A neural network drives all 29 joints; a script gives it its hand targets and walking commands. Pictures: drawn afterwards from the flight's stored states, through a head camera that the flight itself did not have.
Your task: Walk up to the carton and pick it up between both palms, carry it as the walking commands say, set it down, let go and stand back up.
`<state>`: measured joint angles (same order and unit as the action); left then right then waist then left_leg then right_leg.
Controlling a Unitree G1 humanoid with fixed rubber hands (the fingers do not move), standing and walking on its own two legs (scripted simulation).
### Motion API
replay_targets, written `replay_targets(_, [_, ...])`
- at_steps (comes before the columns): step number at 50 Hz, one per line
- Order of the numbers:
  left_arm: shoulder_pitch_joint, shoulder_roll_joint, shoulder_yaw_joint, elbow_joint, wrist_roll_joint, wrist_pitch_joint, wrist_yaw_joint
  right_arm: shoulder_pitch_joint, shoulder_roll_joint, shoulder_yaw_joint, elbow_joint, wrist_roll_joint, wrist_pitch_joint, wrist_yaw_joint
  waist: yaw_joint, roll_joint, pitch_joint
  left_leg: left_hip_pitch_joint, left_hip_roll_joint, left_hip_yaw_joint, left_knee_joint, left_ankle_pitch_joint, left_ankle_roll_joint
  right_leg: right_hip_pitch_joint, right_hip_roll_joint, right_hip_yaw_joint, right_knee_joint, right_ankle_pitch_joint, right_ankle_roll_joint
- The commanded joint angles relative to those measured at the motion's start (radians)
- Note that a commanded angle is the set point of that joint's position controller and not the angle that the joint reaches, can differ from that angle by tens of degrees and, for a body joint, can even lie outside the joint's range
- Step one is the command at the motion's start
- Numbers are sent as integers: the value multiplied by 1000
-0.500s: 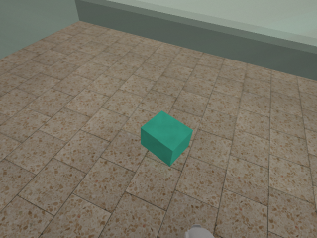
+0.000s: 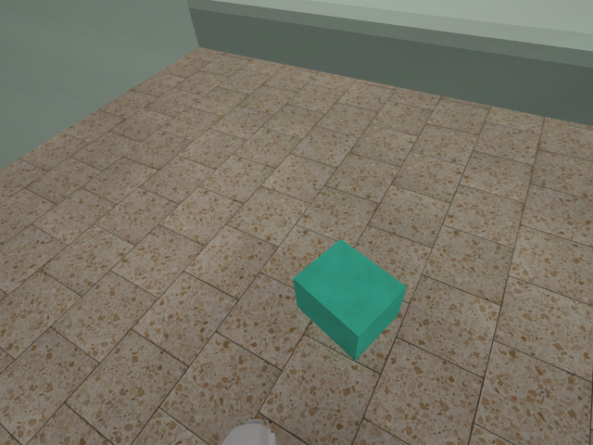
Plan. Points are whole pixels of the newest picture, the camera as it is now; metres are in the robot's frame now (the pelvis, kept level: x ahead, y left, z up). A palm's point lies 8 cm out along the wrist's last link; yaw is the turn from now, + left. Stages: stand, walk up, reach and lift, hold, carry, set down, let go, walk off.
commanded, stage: walk up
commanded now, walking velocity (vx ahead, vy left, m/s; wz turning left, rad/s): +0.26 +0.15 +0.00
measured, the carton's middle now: (347, 297) +0.72 -0.05 -0.68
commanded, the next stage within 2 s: none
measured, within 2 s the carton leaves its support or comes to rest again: neither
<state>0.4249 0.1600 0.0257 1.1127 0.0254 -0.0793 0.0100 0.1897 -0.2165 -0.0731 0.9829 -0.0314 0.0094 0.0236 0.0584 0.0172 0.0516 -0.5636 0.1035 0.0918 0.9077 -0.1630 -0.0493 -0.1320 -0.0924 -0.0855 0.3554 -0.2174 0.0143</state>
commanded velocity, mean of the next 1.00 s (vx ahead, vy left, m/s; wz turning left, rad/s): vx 0.08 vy -0.05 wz -0.01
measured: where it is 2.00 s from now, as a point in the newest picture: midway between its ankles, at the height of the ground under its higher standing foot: outside the picture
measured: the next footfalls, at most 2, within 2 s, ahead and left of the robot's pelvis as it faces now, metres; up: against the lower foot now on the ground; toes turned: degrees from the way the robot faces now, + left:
left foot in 0.16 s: +0.16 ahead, +0.16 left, +0.00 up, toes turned +9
right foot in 0.74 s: +0.12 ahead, -0.13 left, +0.00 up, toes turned -4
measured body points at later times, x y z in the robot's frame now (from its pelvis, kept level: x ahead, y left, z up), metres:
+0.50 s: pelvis +0.10 +0.06 +0.00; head +0.12 +0.09 +0.44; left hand +0.14 +0.30 -0.17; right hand +0.06 -0.15 -0.15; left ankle +0.12 +0.16 -0.75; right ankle +0.13 -0.09 -0.71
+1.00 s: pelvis +0.07 -0.05 +0.00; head +0.07 -0.07 +0.45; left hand +0.12 +0.18 -0.14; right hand +0.05 -0.28 -0.17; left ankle +0.03 +0.10 -0.72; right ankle +0.08 -0.13 -0.75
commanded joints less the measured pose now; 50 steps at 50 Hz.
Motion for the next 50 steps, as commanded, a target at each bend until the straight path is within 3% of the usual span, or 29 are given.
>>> replay_targets(1, [16,143,24,-44,-1,-12,12,13,9,9,-39,5,-6,8,-28,-191,46,80,-5,10,-189,42,-20,-30,-201,81,-106,477,-100])
replay_targets(3, [15,154,28,-46,0,-7,9,0,6,10,-42,14,-15,6,-24,-214,23,166,-27,31,-287,32,-13,-28,-186,67,-92,390,-97])
replay_targets(5, [41,126,24,-28,-7,10,10,28,-2,10,-43,18,-39,-4,-49,-261,-50,323,-63,51,-396,18,5,-32,-113,48,-14,150,-82])
replay_targets(6, [65,125,24,-16,-8,19,13,98,-31,0,-12,13,-52,-14,-69,-173,-75,454,-71,57,-442,34,14,-82,-99,44,70,85,-68])
replay_targets(7, [104,111,21,-8,-11,23,13,172,-72,-14,7,8,-66,-24,-97,-48,-109,587,9,-13,-488,92,27,-160,-67,20,197,-17,-46])
replay_targets(8, [135,62,12,-33,-16,24,8,263,-162,-39,24,0,-72,-33,-128,226,-167,738,254,-279,-562,217,81,-339,12,-36,427,-308,6])
replay_targets(9, [102,38,7,-52,-14,37,10,319,-201,-37,26,10,-69,-39,-136,280,-160,654,381,-431,-648,199,142,-383,27,14,611,-445,12])
replay_targets(10, [70,38,13,-54,0,49,7,296,-169,-23,16,21,-68,-38,-109,175,-52,502,379,-407,-675,121,141,-370,-8,54,666,-363,8])
replay_targets(11, [42,35,16,-60,-5,57,1,214,-142,-26,18,30,-61,-37,-98,148,-16,447,333,-370,-698,-88,157,-386,-21,62,688,-280,5])
replay_targets(12, [22,63,26,-48,10,63,-7,191,-120,-26,3,33,-63,-41,-91,81,11,425,327,-381,-711,-36,121,-393,-34,74,695,-229,11])
replay_targets(14, [35,44,33,-33,13,72,-16,188,-75,-11,14,30,-69,-44,-51,104,10,371,258,-261,-710,110,84,-324,-45,95,649,-130,6])
replay_targets(16, [70,25,32,-6,3,82,-12,192,-15,11,32,23,-81,-42,-39,154,6,338,185,-142,-689,254,92,-255,-17,55,613,-82,-2])
replay_targets(18, [45,11,21,4,-13,102,-4,172,25,32,42,20,-92,-44,-20,171,-4,320,127,-29,-623,544,96,-180,16,18,518,-64,3])
replay_targets(20, [-34,17,18,-22,-25,110,8,185,-3,32,64,21,-86,-49,-23,200,-13,361,90,18,-557,826,124,-164,62,-12,434,-77,7])
replay_targets(21, [-62,25,18,-31,-28,110,14,209,-16,30,71,22,-81,-51,-34,200,-29,385,87,18,-550,807,133,-163,72,-18,405,-79,9])
replay_targets(24, [-107,43,22,-40,-23,122,24,229,-45,26,72,33,-63,-57,-50,176,-44,378,143,-64,-541,617,165,-153,57,-4,337,-107,10])
replay_targets(26, [-144,81,36,-71,-10,133,24,221,-119,-7,46,26,-47,-74,-79,146,-44,383,259,-195,-568,438,210,-212,28,10,376,-167,17])
replay_targets(28, [-212,106,48,-114,-1,144,13,271,-166,-38,52,19,-22,-100,-113,81,-42,439,396,-333,-599,344,284,-354,-14,65,497,-255,31])
replay_targets(31, [-285,106,55,-157,0,142,-2,334,-162,-55,77,8,-3,-115,-134,-10,-53,432,441,-383,-617,263,320,-427,-40,113,585,-277,36])
replay_targets(33, [-235,63,48,-157,-17,123,-3,240,-120,-40,58,-3,-2,-103,-96,32,-53,335,337,-275,-619,132,256,-300,-36,114,423,-229,30])
replay_targets(35, [-87,20,27,-91,-44,93,5,108,-63,-23,39,5,4,-74,-22,83,-88,230,147,-92,-536,45,155,-12,22,49,29,-31,-1])
replay_targets(36, [-64,44,22,-69,-35,63,6,181,28,4,77,19,10,-55,-10,-44,-107,195,1,8,-440,-96,98,88,-46,154,-182,8,-9])
replay_targets(37, [-85,158,44,-101,-9,48,12,230,60,15,71,21,18,-54,-36,-293,-81,128,-56,25,-324,-291,43,46,-277,386,-202,194,-60])
replay_targets(38, [-142,156,37,-121,-5,46,19,200,32,8,79,26,31,-60,-49,-260,-50,182,-36,-33,-266,-307,38,-59,-269,351,-189,301,-113])
replay_targets(39, [-173,136,19,-131,1,41,25,230,33,12,88,18,37,-53,-102,-223,-35,219,-43,-28,-224,-291,29,-114,-253,322,-205,293,-91])
replay_targets(40, [-184,121,10,-113,-15,41,23,198,19,4,81,26,40,-47,-81,-194,-27,259,-32,-88,-222,-276,34,-163,-202,249,-160,262,-110])
replay_targets(42, [-205,93,1,-122,-12,30,20,202,6,-4,110,16,42,-41,-91,-164,-39,252,-56,-65,-169,-199,37,-89,-121,204,-132,303,-105])
replay_targets(45, [-149,105,0,-105,-22,21,31,196,-3,-6,130,15,43,-44,-88,-131,-56,211,-65,-74,-164,-194,38,1,-132,197,-114,358,-103])
replay_targets(50, [-125,87,9,-80,-12,33,35,138,9,15,118,11,38,-61,-67,-158,-36,275,-68,-85,-348,-235,39,-16,-128,256,-116,177,-135])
